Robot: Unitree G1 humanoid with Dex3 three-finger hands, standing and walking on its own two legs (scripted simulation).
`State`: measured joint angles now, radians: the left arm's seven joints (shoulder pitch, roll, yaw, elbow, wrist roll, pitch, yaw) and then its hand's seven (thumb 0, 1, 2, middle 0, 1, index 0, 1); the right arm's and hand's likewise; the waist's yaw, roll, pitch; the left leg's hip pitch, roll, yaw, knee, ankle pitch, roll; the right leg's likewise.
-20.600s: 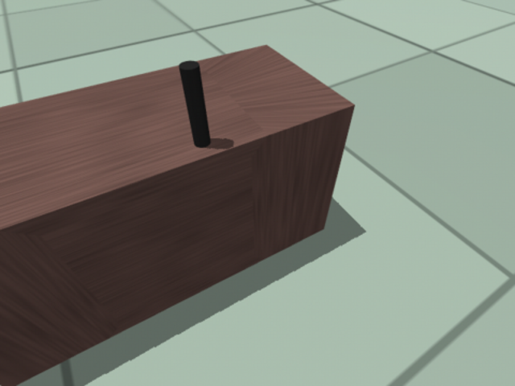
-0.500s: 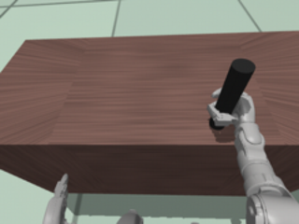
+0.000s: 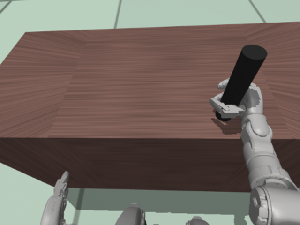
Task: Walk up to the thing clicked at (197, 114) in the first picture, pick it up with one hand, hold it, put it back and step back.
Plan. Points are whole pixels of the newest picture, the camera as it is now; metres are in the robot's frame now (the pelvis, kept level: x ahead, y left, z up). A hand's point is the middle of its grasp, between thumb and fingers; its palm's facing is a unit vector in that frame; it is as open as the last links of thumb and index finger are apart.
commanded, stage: open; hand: right
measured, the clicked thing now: (235, 89) +0.45 -0.16 +0.11
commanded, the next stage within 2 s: withdraw in 0.30 s
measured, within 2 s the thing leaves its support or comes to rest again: neither
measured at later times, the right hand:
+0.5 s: hand (225, 101) +0.45 -0.15 +0.06, palm faces +0.01 +1.00 +0.02, open 13.4 cm
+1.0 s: hand (290, 52) +0.46 -0.24 +0.21, palm faces +0.12 +0.98 -0.18, open 17.2 cm
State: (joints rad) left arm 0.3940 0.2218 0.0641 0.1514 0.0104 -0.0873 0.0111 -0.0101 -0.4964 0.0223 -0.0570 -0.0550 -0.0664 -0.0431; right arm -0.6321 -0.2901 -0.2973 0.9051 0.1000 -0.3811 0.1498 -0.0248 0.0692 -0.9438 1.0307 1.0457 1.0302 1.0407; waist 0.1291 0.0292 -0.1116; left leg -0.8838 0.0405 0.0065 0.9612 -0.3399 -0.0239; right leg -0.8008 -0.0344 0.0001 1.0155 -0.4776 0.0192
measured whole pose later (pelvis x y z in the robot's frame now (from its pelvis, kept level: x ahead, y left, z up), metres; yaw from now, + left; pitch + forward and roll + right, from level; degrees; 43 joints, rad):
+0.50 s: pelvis +0.01 +0.00 +0.00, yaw +0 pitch +15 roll +0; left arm 0.39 0.22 0.06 0.15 0.01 -0.08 0.03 -0.01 -0.53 0.05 -0.05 -0.05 -0.05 -0.05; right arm -0.56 -0.27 -0.29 0.85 0.11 -0.36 0.13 -0.01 0.53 -0.32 0.67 0.53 0.68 0.53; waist 0.13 0.03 -0.11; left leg -0.85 0.04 0.01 0.96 -0.36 -0.02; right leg -0.76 -0.03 0.00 1.00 -0.49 0.02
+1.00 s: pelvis +0.02 +0.00 +0.04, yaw +0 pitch +8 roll +0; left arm 0.35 0.23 0.01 0.35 -0.05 -0.09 0.07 -0.01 -0.51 0.04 -0.05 -0.05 -0.05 -0.05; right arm -0.75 -0.54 -0.32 0.92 0.08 -0.10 0.24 -0.01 0.60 -0.09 0.14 0.14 0.15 0.13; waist 0.05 -0.02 -0.09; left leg -0.57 0.05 0.02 0.72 -0.28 -0.02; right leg -0.47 -0.03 0.00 0.73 -0.39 0.02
